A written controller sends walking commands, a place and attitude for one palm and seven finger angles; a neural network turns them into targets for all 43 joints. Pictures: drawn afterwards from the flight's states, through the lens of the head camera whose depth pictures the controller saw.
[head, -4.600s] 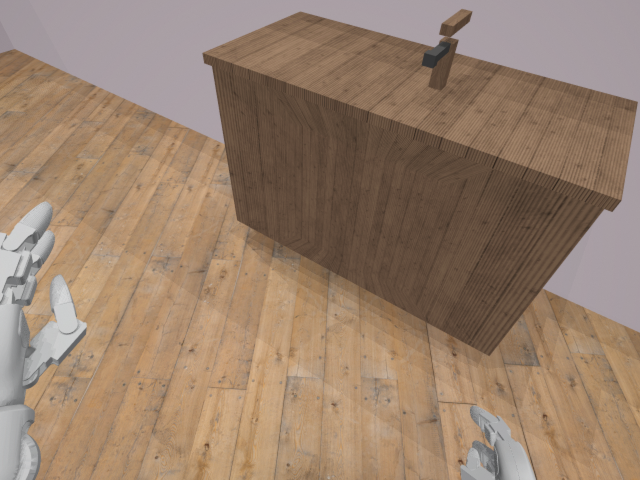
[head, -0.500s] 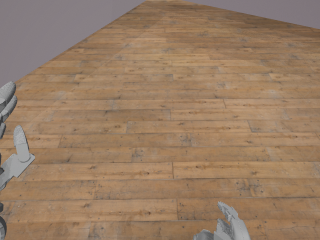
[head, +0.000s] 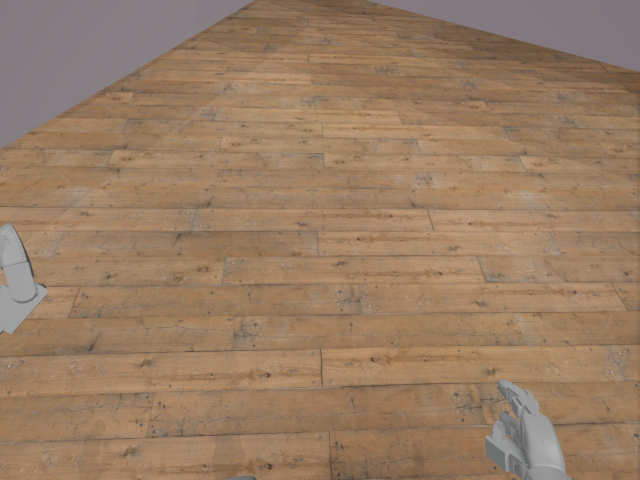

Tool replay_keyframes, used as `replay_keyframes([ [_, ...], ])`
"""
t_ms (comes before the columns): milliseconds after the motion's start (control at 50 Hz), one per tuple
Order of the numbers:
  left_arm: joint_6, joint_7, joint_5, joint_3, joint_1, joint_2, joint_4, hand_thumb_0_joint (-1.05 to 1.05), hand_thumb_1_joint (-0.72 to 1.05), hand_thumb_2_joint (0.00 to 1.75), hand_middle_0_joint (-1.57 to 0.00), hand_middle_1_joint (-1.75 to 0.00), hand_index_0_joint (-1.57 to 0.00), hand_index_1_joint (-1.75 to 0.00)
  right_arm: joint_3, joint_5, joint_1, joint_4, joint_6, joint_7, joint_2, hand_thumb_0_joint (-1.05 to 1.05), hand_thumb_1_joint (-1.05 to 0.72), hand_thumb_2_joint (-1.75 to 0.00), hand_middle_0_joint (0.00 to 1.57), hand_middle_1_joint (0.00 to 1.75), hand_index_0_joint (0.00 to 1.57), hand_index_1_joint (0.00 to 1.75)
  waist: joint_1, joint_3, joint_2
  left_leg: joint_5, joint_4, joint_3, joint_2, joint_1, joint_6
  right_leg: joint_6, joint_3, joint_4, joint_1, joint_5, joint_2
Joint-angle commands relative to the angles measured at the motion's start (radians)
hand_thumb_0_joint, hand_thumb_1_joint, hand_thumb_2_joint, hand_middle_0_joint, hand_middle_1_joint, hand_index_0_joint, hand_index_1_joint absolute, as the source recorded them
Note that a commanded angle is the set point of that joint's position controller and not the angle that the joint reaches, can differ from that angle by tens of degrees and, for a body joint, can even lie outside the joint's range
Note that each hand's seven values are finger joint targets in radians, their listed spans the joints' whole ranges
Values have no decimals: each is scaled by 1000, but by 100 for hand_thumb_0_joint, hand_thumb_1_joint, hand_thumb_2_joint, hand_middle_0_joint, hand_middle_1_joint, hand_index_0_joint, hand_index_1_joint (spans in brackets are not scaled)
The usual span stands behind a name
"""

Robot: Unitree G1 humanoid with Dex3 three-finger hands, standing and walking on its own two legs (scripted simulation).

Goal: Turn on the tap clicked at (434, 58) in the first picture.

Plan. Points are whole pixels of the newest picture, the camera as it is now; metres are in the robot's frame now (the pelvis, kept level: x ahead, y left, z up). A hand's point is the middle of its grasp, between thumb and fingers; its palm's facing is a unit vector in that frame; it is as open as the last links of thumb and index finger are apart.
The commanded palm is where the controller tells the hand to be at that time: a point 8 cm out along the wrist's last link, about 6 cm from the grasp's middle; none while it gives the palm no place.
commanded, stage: walk to a spot facing it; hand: left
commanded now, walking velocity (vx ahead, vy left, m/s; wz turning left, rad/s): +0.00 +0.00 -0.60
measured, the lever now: out of the picture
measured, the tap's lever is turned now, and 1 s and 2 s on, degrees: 0 0 0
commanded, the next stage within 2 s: turn to face it in 0.62 s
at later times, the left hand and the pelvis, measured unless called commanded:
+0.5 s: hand (259, 258) +0.28 +0.09 +0.19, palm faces +0.11 -0.78 -0.61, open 7.4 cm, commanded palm +0.23 +0.15 +0.19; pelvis -0.01 -0.07 +0.00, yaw -17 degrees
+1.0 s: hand (354, 325) +0.22 +0.00 +0.18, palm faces -0.06 -0.89 -0.46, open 7.4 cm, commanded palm +0.18 +0.07 +0.19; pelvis -0.10 -0.09 +0.00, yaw -32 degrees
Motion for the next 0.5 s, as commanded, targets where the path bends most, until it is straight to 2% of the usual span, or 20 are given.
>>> replay_keyframes([
  [0,-62,-9,3,61,-13,115,-77,0,90,90,-20,-30,-20,-30,1,-15,-18,-144,-46,21,-78,0,-90,-90,20,30,20,30,-21,-185,304,841,-188,-344,406,357,156,28,65,411,-309,-205,8],
  [20,-61,-15,4,45,-40,102,-100,0,90,90,-20,-30,-20,-30,-10,-6,8,-135,-42,34,-93,0,-90,-90,20,30,20,30,-27,-193,275,878,-150,-258,371,396,144,30,61,394,-333,-140,4],
  [40,-55,-22,3,16,-68,81,-141,0,90,90,-20,-30,-20,-30,-17,1,11,-137,-43,49,-102,0,-90,-90,20,30,20,30,-32,-200,276,867,-133,-171,339,412,129,34,52,355,-342,-69,3],
  [80,-32,-29,9,-4,-98,75,-216,0,90,90,-20,-30,-20,-30,-9,4,-9,-155,-49,69,-98,0,-90,-90,20,30,20,30,-26,-178,318,773,-152,-37,289,325,80,41,5,272,-256,38,8],
  [120,-16,-29,4,8,-52,89,-211,0,90,90,-20,-30,-20,-30,0,4,-11,-171,-55,77,-87,0,-90,-90,20,30,20,30,-29,-155,325,673,-180,-5,287,238,66,48,-25,191,-165,71,19],
  [160,-9,-26,0,41,-26,117,-225,0,90,90,-20,-30,-20,-30,5,5,-12,-181,-63,80,-80,0,-90,-90,20,30,20,30,-28,-157,325,635,-183,9,304,230,62,50,-50,119,-126,76,31],
  [180,-5,-23,0,78,-11,153,-230,0,90,90,-20,-30,-20,-30,5,4,-13,-182,-62,77,-82,0,-90,-90,20,30,20,30,-24,-163,339,610,-183,26,311,231,55,51,-61,100,-112,80,34],
  [220,-5,-24,-11,95,24,147,-214,0,90,90,-20,-30,-20,-30,7,6,-9,-183,-64,78,-73,0,-90,-90,20,30,20,30,-20,-171,339,565,-143,38,325,235,42,47,-60,19,-68,72,37],
  [240,-3,-23,-14,108,37,154,-206,0,90,90,-20,-30,-20,-30,7,6,-7,-181,-64,78,-70,0,-90,-90,20,30,20,30,-14,-181,329,550,-91,47,326,243,29,43,-61,-39,-30,93,40],
  [260,2,-23,-15,109,43,147,-193,0,90,90,-20,-30,-20,-30,6,9,6,-174,-61,79,-70,0,-90,-90,20,30,20,30,-13,-198,291,522,-10,56,310,221,15,38,-66,-106,43,155,53],
  [280,10,-23,-13,111,49,148,-177,0,90,90,-20,-30,-20,-30,7,16,9,-172,-56,79,-62,0,-90,-90,20,30,20,30,-10,-226,228,462,99,72,281,188,-1,28,-52,-179,125,266,42],
  [300,8,-20,-3,125,31,179,-177,0,90,90,-20,-30,-20,-30,6,21,16,-175,-50,79,-54,0,-90,-90,20,30,20,30,-10,-244,42,252,322,105,195,75,-32,-20,92,-232,243,605,-60],
  [320,10,-10,-8,171,50,221,-148,0,90,90,-20,-30,-20,-30,20,15,-12,-192,-49,70,-27,0,-90,-90,20,30,20,30,-7,-259,-220,-337,546,62,33,-215,-72,-128,409,-207,400,1194,-230],
  [340,25,-1,-29,179,55,196,-129,0,90,90,-20,-30,-20,-30,16,18,-17,-176,-49,67,-39,0,-90,-90,20,30,20,30,-11,-299,-258,-382,675,-94,17,-280,-89,-139,457,-198,403,1291,-284],
  [360,27,-5,-38,175,75,191,-149,0,90,90,-20,-30,-20,-30,6,25,-23,-167,-39,71,-50,0,-90,-90,20,30,20,30,-16,-287,-197,-325,712,-159,33,-268,-87,-96,429,-220,364,1139,-255],
  [380,28,-2,-36,199,128,199,-127,0,90,90,-20,-30,-20,-30,16,20,-46,-162,-22,69,-35,0,-90,-90,20,30,20,30,-15,-285,-111,-269,736,-173,41,-318,-93,-123,436,-199,399,1052,-250],
  [400,24,2,-38,195,161,179,-108,0,90,90,-20,-30,-20,-30,26,14,-65,-141,1,68,-18,0,-90,-90,20,30,20,30,-17,-281,-58,-201,781,-178,34,-347,-99,-137,389,-200,401,943,-215],
  [420,20,3,-41,184,172,157,-97,0,90,90,-20,-30,-20,-30,23,13,-71,-128,17,69,-26,0,-90,-90,20,30,20,30,-22,-277,-47,-154,811,-181,26,-362,-101,-131,359,-214,383,869,-195],
  [460,13,2,-44,169,147,145,-90,0,90,90,-20,-30,-20,-30,11,13,-82,-115,38,68,-44,0,-90,-90,20,30,20,30,-24,-262,-36,-88,855,-186,11,-369,-102,-90,324,-250,329,757,-162],
  [480,6,1,-48,147,126,142,-111,0,90,90,-20,-30,-20,-30,8,17,-85,-115,42,67,-52,0,-90,-90,20,30,20,30,-29,-262,-27,-74,848,-189,13,-367,-102,-70,303,-261,324,713,-163],
])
